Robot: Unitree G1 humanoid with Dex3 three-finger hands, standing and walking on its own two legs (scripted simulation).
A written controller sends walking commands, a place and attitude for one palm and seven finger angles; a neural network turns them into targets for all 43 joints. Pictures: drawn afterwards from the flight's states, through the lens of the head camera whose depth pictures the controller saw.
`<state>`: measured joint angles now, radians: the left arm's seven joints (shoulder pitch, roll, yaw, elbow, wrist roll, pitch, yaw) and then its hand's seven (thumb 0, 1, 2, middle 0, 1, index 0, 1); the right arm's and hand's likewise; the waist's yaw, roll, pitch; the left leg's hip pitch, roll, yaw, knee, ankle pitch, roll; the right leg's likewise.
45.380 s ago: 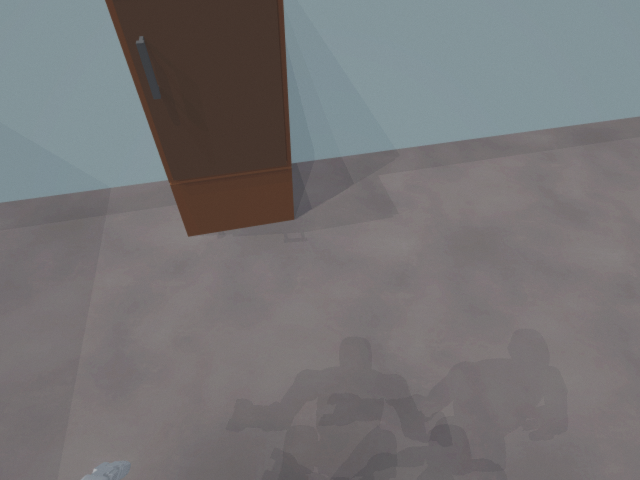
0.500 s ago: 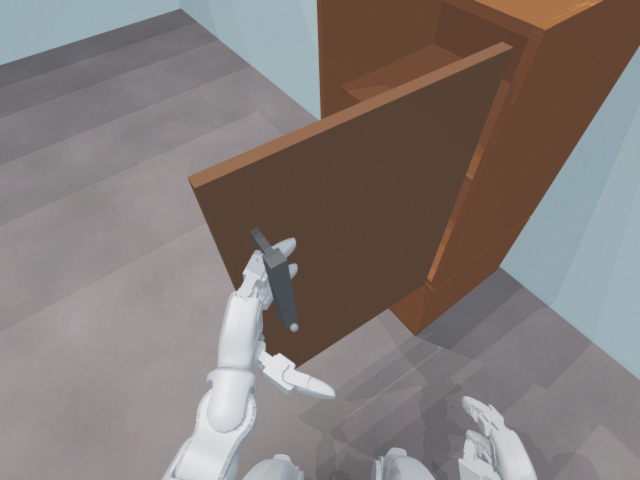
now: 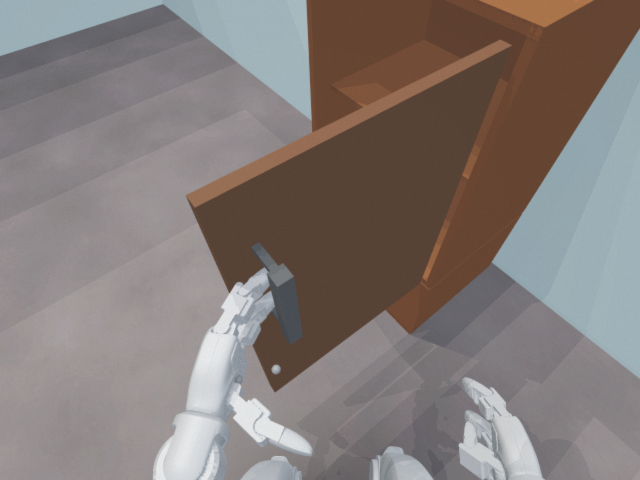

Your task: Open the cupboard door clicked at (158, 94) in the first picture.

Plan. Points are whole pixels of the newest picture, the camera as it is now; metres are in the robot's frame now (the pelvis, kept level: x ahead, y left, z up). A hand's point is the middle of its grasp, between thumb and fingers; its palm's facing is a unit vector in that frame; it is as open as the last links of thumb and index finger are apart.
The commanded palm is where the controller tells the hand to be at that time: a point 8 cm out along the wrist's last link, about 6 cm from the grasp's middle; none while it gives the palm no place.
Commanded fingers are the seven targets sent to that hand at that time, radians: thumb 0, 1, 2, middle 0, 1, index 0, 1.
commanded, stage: slide the hand sideways off the handle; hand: left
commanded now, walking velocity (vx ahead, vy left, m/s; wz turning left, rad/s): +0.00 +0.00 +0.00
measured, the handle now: (277, 297) +0.32 +0.07 +0.05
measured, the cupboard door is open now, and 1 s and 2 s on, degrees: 88 88 88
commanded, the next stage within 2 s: draw the hand back to the body in 0.56 s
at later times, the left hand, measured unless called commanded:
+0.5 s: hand (225, 405) +0.20 +0.11 +0.05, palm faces -0.06 -1.00 -0.06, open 16.2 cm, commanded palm +0.16 +0.18 +0.05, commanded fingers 0.00 -0.50 0.30 -0.15 -0.30 -0.15 -0.30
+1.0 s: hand (160, 406) +0.18 +0.16 +0.10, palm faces -0.05 -1.00 -0.08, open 16.3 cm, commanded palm +0.15 +0.22 +0.11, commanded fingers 0.00 -0.50 0.30 -0.15 -0.30 -0.15 -0.30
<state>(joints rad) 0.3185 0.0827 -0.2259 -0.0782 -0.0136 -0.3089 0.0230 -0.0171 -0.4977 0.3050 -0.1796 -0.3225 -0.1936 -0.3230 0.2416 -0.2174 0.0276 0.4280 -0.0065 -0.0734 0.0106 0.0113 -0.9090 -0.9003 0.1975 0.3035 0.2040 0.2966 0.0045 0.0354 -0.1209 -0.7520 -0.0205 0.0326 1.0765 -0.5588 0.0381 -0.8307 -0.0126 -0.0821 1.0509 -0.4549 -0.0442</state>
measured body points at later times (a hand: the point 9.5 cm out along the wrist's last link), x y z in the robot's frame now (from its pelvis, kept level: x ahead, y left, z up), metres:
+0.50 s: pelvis +0.01 -0.02 -0.01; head +0.07 -0.03 +0.43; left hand +0.20 +0.17 +0.06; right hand +0.20 -0.24 -0.09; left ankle -0.02 +0.09 -0.66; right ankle +0.04 -0.10 -0.66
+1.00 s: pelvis +0.00 +0.00 +0.01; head +0.02 -0.01 +0.46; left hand +0.18 +0.21 +0.11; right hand +0.19 -0.23 -0.05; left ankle -0.02 +0.09 -0.66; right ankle +0.03 -0.10 -0.66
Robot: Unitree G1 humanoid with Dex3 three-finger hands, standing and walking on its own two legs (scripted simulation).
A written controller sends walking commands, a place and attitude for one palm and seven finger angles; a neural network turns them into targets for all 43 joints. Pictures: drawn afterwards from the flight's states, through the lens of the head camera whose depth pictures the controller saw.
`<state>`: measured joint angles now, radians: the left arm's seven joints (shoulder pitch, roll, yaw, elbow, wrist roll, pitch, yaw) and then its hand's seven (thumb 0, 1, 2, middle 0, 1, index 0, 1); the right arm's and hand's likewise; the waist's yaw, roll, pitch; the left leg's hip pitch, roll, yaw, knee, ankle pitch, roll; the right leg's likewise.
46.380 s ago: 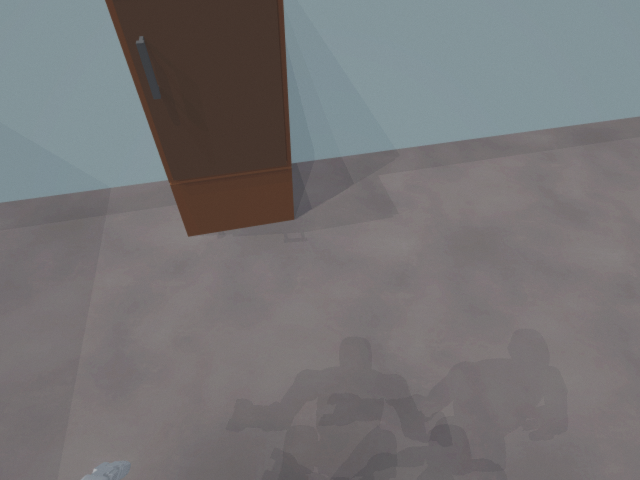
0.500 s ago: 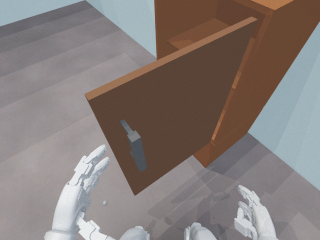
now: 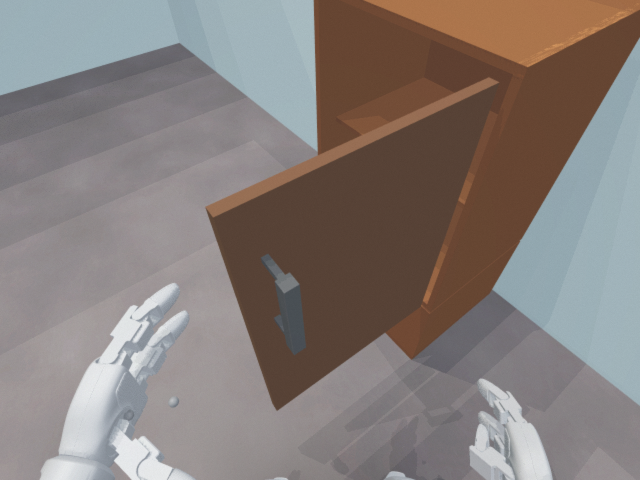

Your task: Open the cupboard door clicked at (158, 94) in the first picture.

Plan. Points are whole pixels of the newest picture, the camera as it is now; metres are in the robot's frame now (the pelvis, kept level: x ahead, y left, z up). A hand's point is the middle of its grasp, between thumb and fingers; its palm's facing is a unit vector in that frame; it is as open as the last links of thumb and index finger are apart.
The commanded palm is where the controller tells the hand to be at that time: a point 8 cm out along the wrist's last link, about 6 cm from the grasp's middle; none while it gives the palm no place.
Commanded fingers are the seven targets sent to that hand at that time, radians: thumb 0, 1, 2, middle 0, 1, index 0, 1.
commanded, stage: draw the hand back to the body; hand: left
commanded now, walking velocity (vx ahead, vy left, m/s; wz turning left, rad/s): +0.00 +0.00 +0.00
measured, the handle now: (283, 307) +0.32 +0.07 +0.04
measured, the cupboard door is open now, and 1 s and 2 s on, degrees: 88 88 88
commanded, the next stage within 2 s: step back with the hand held close in 1.24 s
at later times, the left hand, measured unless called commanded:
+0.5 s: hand (71, 344) +0.21 +0.24 +0.15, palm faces +0.28 -0.87 -0.40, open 13.4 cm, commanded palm +0.17 +0.29 +0.18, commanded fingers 0.00 0.31 0.64 -0.18 -0.30 -0.18 -0.30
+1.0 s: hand out of the picture +0.23 +0.28 +0.23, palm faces +0.45 -0.78 -0.43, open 7.9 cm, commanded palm +0.18 +0.31 +0.24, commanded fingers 0.00 0.90 0.90 -0.20 -0.30 -0.20 -0.30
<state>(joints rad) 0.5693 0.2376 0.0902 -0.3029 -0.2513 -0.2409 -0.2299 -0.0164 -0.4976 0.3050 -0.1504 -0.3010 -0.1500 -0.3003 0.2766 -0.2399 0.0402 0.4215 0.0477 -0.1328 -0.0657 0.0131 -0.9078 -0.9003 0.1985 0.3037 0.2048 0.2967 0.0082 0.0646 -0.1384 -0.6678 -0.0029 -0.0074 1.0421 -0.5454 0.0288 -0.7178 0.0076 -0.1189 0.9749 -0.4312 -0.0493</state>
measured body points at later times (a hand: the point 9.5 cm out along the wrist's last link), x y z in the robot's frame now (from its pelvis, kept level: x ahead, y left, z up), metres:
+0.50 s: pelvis +0.03 +0.03 +0.05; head +0.03 +0.01 +0.50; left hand +0.19 +0.29 +0.17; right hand +0.22 -0.19 -0.03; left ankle -0.01 +0.10 -0.67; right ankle +0.04 -0.09 -0.67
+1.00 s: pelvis +0.04 +0.02 +0.07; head +0.02 +0.00 +0.52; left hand +0.20 +0.32 +0.26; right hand +0.23 -0.21 -0.01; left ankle -0.01 +0.10 -0.67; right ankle +0.04 -0.09 -0.67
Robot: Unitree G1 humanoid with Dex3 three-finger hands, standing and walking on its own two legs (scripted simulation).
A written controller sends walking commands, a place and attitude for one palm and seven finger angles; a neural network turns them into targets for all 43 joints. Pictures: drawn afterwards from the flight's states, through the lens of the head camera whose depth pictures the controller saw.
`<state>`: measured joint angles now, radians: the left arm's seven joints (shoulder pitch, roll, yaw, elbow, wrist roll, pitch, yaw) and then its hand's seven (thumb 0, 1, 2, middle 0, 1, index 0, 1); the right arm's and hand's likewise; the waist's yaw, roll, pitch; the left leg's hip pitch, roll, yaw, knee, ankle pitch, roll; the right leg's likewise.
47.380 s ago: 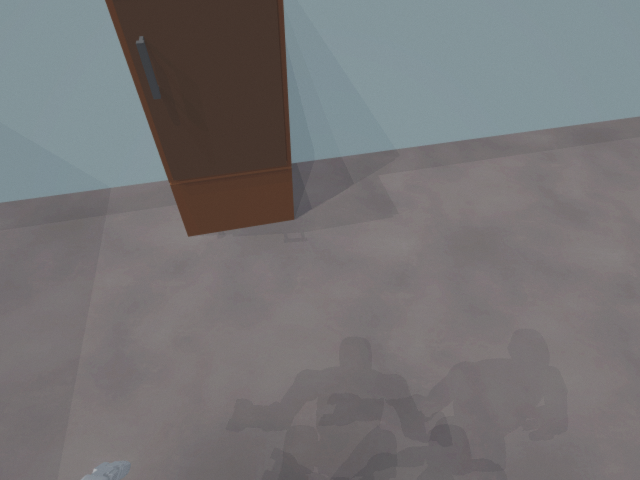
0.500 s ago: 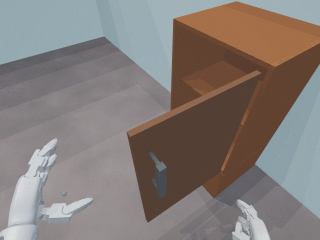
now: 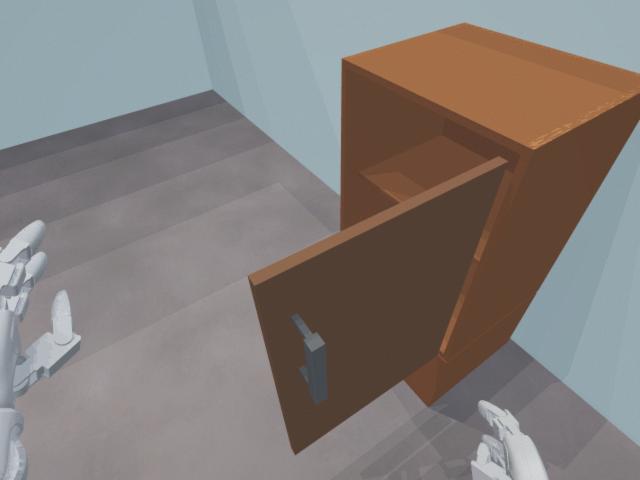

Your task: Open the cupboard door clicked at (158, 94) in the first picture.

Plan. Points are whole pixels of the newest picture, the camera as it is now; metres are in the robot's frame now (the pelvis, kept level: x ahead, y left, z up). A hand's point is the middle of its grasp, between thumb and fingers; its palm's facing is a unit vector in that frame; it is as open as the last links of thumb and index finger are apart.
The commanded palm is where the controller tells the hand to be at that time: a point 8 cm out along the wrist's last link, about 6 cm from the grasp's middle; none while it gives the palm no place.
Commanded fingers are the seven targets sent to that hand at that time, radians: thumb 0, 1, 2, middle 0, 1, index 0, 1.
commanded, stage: draw the hand back to the body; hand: left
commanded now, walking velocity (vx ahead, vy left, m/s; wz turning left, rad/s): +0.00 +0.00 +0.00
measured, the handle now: (309, 360) +0.29 +0.06 -0.03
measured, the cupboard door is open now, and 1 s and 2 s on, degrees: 88 88 88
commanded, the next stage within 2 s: step back with the hand held close in 0.24 s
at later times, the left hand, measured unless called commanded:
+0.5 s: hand (81, 355) +0.17 +0.25 +0.16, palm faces +0.45 -0.76 -0.46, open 7.4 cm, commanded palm +0.11 +0.28 +0.17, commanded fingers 0.00 0.90 0.90 -0.20 -0.30 -0.20 -0.30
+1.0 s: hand (24, 431) +0.11 +0.27 +0.15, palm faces +0.42 -0.75 -0.50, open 7.4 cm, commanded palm +0.05 +0.30 +0.17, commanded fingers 0.00 0.90 0.90 -0.20 -0.30 -0.20 -0.30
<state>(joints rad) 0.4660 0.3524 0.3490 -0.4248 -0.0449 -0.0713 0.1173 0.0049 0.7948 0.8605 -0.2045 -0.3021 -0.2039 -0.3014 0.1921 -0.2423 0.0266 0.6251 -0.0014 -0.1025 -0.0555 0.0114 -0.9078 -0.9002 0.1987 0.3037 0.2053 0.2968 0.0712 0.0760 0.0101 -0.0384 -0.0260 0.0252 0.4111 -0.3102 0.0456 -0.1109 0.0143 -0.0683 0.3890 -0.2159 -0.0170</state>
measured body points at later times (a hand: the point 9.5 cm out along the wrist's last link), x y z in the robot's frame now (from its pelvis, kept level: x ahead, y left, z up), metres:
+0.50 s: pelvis -0.03 -0.02 +0.00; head -0.03 -0.04 +0.45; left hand +0.14 +0.28 +0.19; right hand +0.16 -0.25 -0.09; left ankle -0.05 +0.08 -0.74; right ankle +0.00 -0.11 -0.74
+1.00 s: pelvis -0.09 +0.00 -0.01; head -0.08 +0.00 +0.44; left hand +0.08 +0.30 +0.17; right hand +0.08 -0.24 -0.09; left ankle -0.05 +0.08 -0.74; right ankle +0.00 -0.11 -0.74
